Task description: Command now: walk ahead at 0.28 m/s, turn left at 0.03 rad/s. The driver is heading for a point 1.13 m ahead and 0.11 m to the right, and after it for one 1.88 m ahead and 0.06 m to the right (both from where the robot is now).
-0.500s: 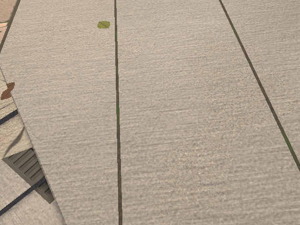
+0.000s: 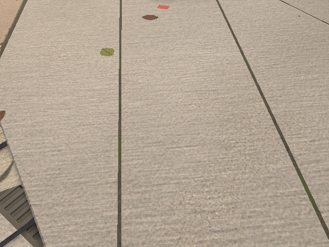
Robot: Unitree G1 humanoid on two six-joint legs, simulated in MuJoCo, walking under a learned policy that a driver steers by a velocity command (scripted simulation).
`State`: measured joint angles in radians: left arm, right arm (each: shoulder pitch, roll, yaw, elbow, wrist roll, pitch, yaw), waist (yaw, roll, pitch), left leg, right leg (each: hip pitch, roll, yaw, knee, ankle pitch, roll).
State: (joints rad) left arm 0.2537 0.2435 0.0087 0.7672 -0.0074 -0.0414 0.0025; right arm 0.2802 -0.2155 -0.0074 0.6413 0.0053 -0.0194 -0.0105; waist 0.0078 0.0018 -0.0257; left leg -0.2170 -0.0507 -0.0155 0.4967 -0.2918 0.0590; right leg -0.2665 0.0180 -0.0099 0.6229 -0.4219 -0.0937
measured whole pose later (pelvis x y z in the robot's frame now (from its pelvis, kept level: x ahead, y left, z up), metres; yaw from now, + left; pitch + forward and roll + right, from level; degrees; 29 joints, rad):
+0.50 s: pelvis +0.22 +0.00 -0.02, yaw -1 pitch +2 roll +0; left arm 0.51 0.26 0.00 0.89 -0.01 -0.05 0.01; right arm -0.01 -0.24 0.00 0.54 0.01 -0.10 0.06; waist 0.11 0.03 0.04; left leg -0.56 -0.01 0.05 0.52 0.06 0.08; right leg 0.15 0.02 0.01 0.32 -0.47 -0.03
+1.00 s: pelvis +0.36 -0.01 +0.00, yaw +0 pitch +0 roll +1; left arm 0.21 0.22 0.00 0.82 0.02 0.00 0.03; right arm 0.21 -0.22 0.00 0.83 -0.02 -0.02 0.00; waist -0.01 0.02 0.00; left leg -0.27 -0.02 0.06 0.51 -0.24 0.02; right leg -0.31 -0.03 0.03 0.57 -0.25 0.02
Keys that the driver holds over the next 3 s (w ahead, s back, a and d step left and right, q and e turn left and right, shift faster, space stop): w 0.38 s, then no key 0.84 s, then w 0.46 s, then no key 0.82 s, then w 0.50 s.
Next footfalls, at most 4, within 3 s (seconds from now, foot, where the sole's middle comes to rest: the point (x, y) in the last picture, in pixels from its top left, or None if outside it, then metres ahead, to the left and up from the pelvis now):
0.50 left None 0.42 0.10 -0.77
0.88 right None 0.43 -0.13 -0.77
1.86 right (200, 193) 0.80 -0.11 -0.77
2.20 left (150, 201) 0.76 0.12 -0.77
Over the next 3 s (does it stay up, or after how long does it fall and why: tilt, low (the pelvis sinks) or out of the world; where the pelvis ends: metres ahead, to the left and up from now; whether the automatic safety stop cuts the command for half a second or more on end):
stays up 0.88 -0.03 0.01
